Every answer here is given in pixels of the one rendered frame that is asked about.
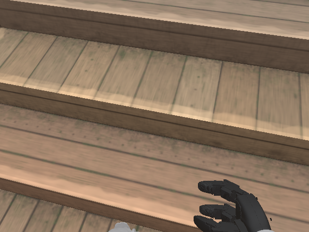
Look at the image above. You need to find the right robot hand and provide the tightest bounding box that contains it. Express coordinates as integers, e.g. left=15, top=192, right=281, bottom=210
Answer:
left=194, top=179, right=272, bottom=232

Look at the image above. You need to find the left robot shin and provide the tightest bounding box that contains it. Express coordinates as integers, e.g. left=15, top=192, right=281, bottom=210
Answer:
left=114, top=222, right=130, bottom=229

